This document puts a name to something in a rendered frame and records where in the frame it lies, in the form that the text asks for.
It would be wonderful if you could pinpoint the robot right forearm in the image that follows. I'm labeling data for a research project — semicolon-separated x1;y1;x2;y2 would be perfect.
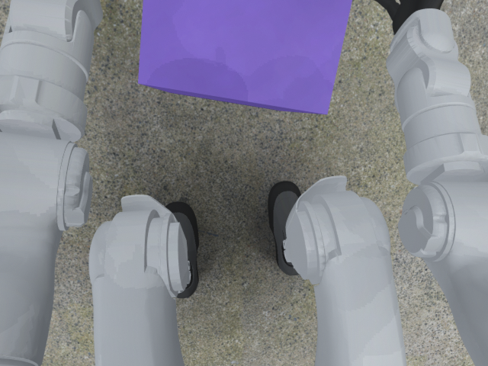
386;8;488;185

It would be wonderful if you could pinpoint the right robot upper arm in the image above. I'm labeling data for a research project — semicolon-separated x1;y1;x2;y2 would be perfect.
398;181;488;366

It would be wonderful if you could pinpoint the right robot hand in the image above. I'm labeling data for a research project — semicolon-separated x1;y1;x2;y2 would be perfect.
375;0;444;35

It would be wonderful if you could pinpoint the left robot upper arm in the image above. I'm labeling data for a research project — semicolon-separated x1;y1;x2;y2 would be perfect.
0;132;93;366

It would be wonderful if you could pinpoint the left robot thigh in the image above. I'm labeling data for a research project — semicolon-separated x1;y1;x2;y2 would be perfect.
91;210;188;366

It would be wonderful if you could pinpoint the robot thigh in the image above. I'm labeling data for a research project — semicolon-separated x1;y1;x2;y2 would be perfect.
291;191;406;366
91;210;188;366

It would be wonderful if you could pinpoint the robot left forearm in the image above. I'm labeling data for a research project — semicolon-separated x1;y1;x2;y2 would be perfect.
0;0;103;143

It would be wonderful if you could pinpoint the right robot thigh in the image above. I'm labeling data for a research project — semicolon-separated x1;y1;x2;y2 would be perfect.
291;191;406;366

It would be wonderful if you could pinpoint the carton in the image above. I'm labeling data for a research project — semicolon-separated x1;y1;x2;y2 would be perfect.
138;0;352;114

